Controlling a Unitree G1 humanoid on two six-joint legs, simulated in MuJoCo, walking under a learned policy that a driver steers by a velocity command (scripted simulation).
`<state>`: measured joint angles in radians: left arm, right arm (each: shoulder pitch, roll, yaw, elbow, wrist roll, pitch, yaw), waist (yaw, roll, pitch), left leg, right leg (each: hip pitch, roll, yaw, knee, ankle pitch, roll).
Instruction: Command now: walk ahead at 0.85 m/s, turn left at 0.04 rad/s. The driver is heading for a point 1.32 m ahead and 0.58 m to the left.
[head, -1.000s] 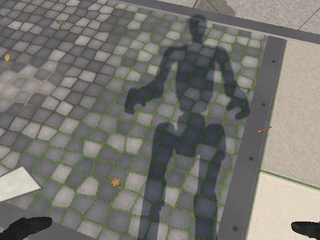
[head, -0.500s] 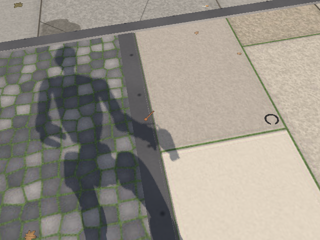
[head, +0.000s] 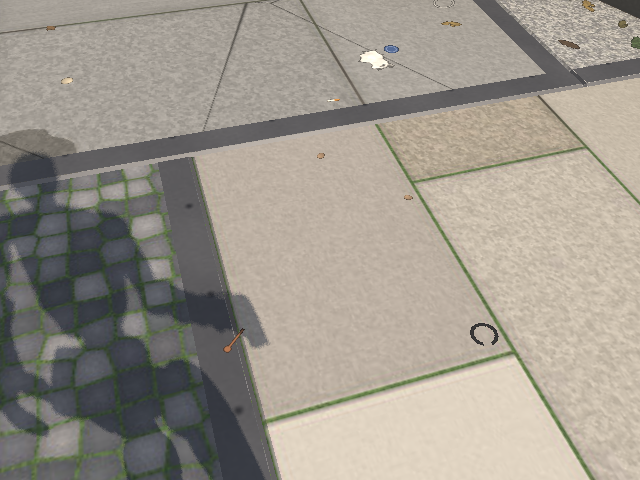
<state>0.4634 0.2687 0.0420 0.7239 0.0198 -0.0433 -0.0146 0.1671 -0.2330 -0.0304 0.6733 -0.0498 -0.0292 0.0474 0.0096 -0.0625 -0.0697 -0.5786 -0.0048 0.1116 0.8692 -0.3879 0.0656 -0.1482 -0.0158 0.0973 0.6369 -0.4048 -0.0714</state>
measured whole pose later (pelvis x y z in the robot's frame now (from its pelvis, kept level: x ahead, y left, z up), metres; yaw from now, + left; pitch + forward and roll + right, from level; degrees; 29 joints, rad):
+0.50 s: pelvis +0.37 +0.01 +0.04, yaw +19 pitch +3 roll -1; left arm 0.18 0.28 0.03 0.64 0.06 -0.08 0.01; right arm 0.35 -0.33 -0.08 0.79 -0.01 -0.04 0.03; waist -0.03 0.04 -0.01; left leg -0.41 -0.02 -0.04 1.26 -0.32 0.11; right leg -0.34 -0.02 -0.07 0.56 -0.27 0.01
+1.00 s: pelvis +0.76 +0.24 +0.03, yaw +47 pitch +0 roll +1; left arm 0.15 0.23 -0.02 0.62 0.07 -0.07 0.00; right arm 0.39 -0.33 -0.06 0.80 -0.01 -0.02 0.01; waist -0.02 0.00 0.06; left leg -0.22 -0.24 -0.02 0.50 -0.27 0.20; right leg -0.61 -0.13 0.10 1.24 -0.37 0.05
